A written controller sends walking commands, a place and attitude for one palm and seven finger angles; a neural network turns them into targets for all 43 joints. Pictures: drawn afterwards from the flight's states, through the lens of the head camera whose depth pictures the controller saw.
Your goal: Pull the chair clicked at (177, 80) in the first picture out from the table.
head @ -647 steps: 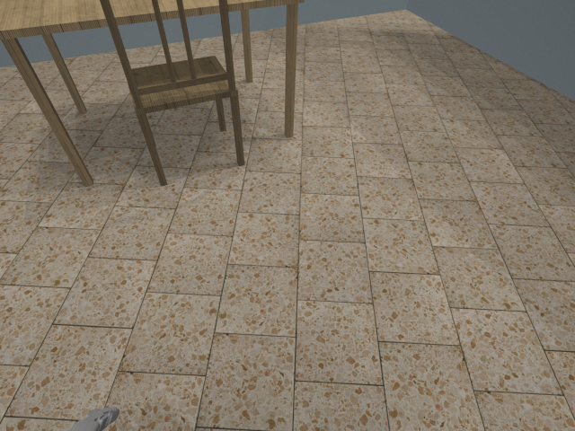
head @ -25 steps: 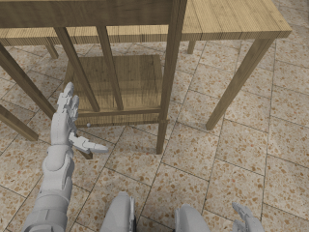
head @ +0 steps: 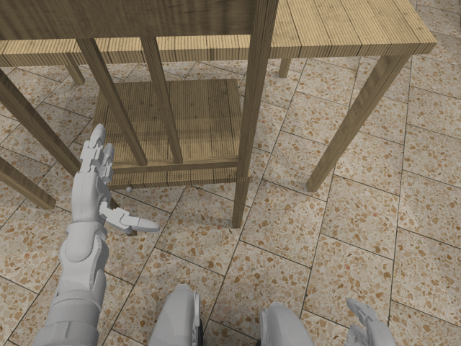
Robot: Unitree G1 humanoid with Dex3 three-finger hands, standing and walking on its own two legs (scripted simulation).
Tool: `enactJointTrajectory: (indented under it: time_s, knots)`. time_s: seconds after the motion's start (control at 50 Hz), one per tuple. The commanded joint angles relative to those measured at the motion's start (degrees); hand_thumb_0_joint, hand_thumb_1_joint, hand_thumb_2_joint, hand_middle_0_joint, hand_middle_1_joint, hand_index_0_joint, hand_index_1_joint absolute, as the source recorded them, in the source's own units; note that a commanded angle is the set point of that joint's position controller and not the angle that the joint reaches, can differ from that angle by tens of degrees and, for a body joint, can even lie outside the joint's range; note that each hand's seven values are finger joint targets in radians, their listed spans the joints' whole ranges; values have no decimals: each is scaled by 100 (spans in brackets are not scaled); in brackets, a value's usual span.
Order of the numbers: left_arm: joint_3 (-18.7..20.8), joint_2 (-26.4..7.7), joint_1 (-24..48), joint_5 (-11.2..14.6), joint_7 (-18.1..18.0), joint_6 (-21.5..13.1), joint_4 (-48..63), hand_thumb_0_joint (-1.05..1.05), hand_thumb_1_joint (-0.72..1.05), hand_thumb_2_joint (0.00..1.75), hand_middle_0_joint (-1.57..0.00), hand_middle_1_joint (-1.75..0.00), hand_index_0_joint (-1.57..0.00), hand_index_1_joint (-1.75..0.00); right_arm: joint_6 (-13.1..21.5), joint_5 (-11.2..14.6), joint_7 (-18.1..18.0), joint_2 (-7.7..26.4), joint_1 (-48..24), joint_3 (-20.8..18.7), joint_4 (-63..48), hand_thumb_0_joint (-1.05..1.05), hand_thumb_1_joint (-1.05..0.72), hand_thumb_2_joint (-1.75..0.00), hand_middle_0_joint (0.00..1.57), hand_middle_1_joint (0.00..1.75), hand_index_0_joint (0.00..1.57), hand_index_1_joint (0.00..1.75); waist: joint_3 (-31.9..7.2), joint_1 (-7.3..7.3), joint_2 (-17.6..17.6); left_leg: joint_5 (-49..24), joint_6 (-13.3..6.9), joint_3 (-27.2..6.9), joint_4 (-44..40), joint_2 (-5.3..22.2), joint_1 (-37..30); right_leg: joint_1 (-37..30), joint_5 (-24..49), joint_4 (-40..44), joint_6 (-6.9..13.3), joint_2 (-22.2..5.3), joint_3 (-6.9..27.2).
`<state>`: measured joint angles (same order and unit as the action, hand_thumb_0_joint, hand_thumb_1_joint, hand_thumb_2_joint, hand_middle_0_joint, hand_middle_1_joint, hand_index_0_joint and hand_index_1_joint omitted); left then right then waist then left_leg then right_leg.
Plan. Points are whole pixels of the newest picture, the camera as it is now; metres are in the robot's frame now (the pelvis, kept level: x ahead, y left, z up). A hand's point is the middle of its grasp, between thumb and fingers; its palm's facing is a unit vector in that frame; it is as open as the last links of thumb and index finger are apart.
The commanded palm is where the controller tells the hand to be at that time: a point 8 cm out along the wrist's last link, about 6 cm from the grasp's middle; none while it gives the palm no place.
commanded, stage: aim the fingers beside a spindle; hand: left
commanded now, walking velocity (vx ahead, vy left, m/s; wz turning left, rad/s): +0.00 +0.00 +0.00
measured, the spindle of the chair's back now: (121, 117) +0.51 +0.22 +0.04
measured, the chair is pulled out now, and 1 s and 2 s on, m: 0.00 0.00 0.00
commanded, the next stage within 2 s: push the fingers through the gap in 1.64 s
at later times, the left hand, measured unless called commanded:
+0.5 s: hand (122, 190) +0.36 +0.20 +0.02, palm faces +0.12 -0.99 -0.06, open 16.9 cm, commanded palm +0.34 +0.23 +0.02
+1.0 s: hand (123, 194) +0.36 +0.20 +0.02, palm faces +0.10 -0.99 -0.04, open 16.9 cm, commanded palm +0.34 +0.24 +0.02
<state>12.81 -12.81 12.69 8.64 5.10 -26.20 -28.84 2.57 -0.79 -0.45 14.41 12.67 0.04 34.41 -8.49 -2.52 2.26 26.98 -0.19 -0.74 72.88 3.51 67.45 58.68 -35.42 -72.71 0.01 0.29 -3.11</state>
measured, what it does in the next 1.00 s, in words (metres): stands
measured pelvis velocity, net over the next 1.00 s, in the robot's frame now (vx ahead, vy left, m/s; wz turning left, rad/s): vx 0.00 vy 0.00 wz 0.00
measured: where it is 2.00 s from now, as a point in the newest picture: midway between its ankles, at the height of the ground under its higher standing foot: outside the picture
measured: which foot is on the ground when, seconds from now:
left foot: down 0.00-1.00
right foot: down 0.00-1.00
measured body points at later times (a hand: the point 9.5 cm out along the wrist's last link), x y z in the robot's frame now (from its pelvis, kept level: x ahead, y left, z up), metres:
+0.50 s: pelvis +0.00 +0.00 +0.00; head +0.10 +0.01 +0.44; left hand +0.35 +0.25 +0.03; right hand +0.13 -0.25 -0.11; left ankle +0.07 +0.12 -0.62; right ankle -0.01 -0.12 -0.62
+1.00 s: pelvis +0.00 +0.00 +0.00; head +0.10 +0.01 +0.44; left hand +0.35 +0.25 +0.03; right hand +0.13 -0.25 -0.11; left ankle +0.07 +0.12 -0.62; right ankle -0.01 -0.12 -0.62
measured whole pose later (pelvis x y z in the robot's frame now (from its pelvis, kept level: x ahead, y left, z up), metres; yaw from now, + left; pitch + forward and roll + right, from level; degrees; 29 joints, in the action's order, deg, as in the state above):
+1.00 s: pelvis +0.00 +0.00 +0.00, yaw +0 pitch +21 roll -3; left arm 12.7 -13.8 12.5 10.1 7.1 -25.9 -30.5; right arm 2.4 -0.5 -0.6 14.5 13.0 0.6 35.0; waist -9.2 -2.2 2.4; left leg 26.8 -0.4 -1.1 73.0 3.4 67.7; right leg 58.6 -35.1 -72.4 -0.2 0.3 -3.3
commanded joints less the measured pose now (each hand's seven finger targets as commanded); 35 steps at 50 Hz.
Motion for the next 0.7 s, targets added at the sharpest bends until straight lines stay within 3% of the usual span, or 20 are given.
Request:
enactJointTrajectory:
  time_s: [0.0, 0.08, 0.14, 0.22, 0.26, 0.32, 0.34, 0.38, 0.42, 0.5, 0.58, 0.6, 0.62, 0.64, 0.68]
  knots:
    - [239, -927, 1571, 48, -18, -445, 1066, 0, -50, 30, -6, -8, -6, -8, 263, -7, -86, 821, 211, -319, -493, 0, -90, -90, 20, 30, 20, 30, -2153, -171, 40, -1105, -94, -209, -727, -197, -2363, -243, 1574, 1157, 159, 130, 110]
    - [52, -743, 1693, 22, 84, -307, 634, 0, -50, 30, -6, -8, -6, -8, 251, 20, -99, 851, 209, -313, -478, 0, -90, -90, 20, 30, 20, 30, -2002, -217, -12, -828, -92, -234, -744, -197, -2232, -37, 1280, 1166, 165, 117, 70]
    - [-10, -693, 1588, 51, 112, -283, 837, 0, -50, 30, -6, -8, -6, -8, 263, 22, -87, 869, 226, -333, -571, 0, -90, -90, 20, 30, 20, 30, -2281, -145, 94, -1091, -88, -266, -757, -201, -2468, -122, 1455, 1121, 189, 118, 54]
    - [300, -1002, 1420, 53, -61, -368, 1405, 0, -50, 30, -6, -8, -6, -8, 245, -11, -55, 835, 209, -341, -651, 0, -90, -90, 20, 30, 20, 30, -2715, 18, 256, -1556, -62, -248, -770, -196, -2758, -384, 1877, 1050, 187, 110, 67]
    - [425, -1122, 1305, 24, -170, -388, 1506, 0, -50, 30, -6, -8, -6, -8, 223, -26, -42, 817, 205, -329, -661, 0, -90, -90, 20, 30, 20, 30, -2733, 44, 284, -1703, -59, -249, -772, -204, -2779, -468, 2024, 1024, 186, 117, 77]
    - [400, -1014, 1076, 10, -205, -353, 1244, 0, -50, 30, -6, -8, -6, -8, 170, -21, -19, 780, 182, -300, -651, 0, -90, -90, 20, 30, 20, 30, -2324, -29, -49, -1442, -88, -174, -791, -219, -2395, -562, 1963, 1109, 159, 136, 92]
    - [516, -1125, 1108, 1, -205, -365, 1166, 0, -50, 30, -6, -8, -6, -8, 167, -8, -40, 799, 180, -307, -640, 0, -90, -90, 20, 30, 20, 30, -2273, -42, -111, -1345, -99, -179, -766, -205, -2297, -501, 1872, 1091, 162, 146, 97]
    - [218, -851, 1324, 8, -100, -349, 952, 0, -50, 30, -6, -8, -6, -8, 167, 0, -41, 797, 158, -285, -583, 0, -90, -90, 20, 30, 20, 30, -1981, -161, -64, -1015, -103, -161, -770, -217, -2158, -313, 1580, 1172, 151, 135, 103]
    - [94, -738, 1356, 52, 33, -348, 856, 0, -50, 30, -6, -8, -6, -8, 187, 24, -59, 824, 163, -296, -575, 0, -90, -90, 20, 30, 20, 30, -1898, -201, -56, -858, -105, -163, -770, -217, -2138, -225, 1407, 1226, 161, 141, 107]
    - [-201, -554, 1433, 118, 207, -407, 1194, 0, -50, 30, -6, -8, -6, -8, 267, 33, -80, 839, 173, -326, -596, 0, -90, -90, 20, 30, 20, 30, -2216, -179, 225, -1102, -81, -269, -803, -197, -2586, -156, 1466, 1188, 194, 123, 67]
    - [-106, -686, 1581, 55, 32, -441, 1382, 0, -50, 30, -6, -8, -6, -8, 300, 10, -96, 845, 195, -345, -552, 0, -90, -90, 20, 30, 20, 30, -2397, -159, 253, -1188, -62, -368, -810, -169, -2799, -24, 1427, 1120, 185, 119, 25]
    - [42, -813, 1554, 41, -54, -439, 1411, 0, -50, 30, -6, -8, -6, -8, 292, -2, -92, 848, 185, -339, -550, 0, -90, -90, 20, 30, 20, 30, -2380, -108, 318, -1186, -50, -358, -814, -174, -2775, -52, 1424, 1111, 191, 117, 26]
    - [152, -887, 1518, 17, -125, -427, 1317, 0, -50, 30, -6, -8, -6, -8, 281, -14, -87, 842, 177, -329, -542, 0, -90, -90, 20, 30, 20, 30, -2345, -101, 134, -1130, -64, -336, -809, -182, -2665, -106, 1414, 1122, 182, 126, 25]
    - [411, -1146, 1465, -32, -210, -425, 1170, 0, -50, 30, -6, -8, -6, -8, 256, -15, -101, 864, 191, -322, -526, 0, -90, -90, 20, 30, 20, 30, -2255, -67, 122, -1109, -66, -331, -795, -179, -2557, -96, 1398, 1099, 189, 143, 37]
    - [497, -1174, 1504, -75, -295, -422, 1044, 0, -50, 30, -6, -8, -6, -8, 217, -32, -80, 813, 143, -291, -540, 0, -90, -90, 20, 30, 20, 30, -2163, -43, 137, -1036, -67, -262, -787, -210, -2384, -169, 1408, 1105, 185, 129, 66]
